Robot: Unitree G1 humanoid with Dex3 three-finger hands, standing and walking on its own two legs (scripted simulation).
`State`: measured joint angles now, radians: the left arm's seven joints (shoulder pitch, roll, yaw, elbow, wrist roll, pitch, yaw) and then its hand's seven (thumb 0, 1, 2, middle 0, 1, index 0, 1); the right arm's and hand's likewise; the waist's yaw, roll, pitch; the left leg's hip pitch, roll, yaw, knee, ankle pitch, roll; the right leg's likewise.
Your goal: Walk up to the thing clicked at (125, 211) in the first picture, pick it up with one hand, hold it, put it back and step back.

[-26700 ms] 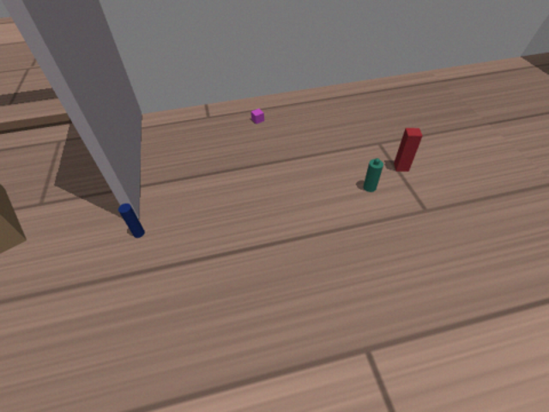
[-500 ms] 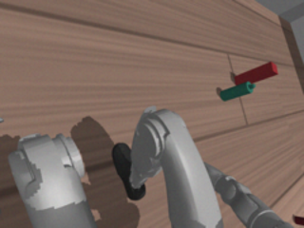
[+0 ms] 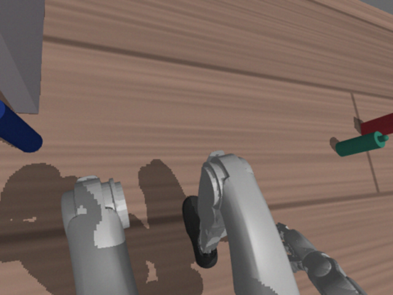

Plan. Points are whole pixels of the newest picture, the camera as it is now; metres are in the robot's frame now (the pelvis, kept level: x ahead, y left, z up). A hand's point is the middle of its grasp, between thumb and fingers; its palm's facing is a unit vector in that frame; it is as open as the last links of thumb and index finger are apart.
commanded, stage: home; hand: left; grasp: from the side
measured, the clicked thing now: (12, 129) +0.46 +0.31 -0.23
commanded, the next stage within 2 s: none
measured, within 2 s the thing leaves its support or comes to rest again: rests again in 1.26 s
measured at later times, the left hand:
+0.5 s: hand out of the picture +0.32 +0.36 +0.04, palm faces +0.26 -0.83 -0.50, open 17.4 cm
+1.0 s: hand out of the picture +0.26 +0.23 +0.25, palm faces +0.32 -0.87 -0.36, open 17.3 cm
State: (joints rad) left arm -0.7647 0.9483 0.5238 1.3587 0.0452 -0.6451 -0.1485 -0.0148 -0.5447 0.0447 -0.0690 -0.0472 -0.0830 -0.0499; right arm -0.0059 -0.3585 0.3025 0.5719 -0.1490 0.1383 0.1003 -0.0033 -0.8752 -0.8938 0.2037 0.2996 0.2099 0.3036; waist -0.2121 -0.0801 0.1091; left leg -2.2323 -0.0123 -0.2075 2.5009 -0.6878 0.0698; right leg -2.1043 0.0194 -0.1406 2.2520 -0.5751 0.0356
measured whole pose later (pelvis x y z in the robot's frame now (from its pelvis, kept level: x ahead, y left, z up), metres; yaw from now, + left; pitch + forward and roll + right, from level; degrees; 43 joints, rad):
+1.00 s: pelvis +0.08 -0.03 +0.34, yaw +11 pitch +18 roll -3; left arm 0.19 0.28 0.10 0.28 -0.01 0.20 0.18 -0.01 -0.51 0.07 -0.06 -0.06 -0.07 -0.06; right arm 0.23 -0.23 0.03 0.51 0.05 -0.01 -0.15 0.01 -0.89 -0.90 0.20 0.30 0.21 0.30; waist -0.05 0.01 -0.16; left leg -1.01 0.03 -0.07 1.26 -0.57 -0.02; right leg -1.01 0.00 -0.05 1.20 -0.51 0.01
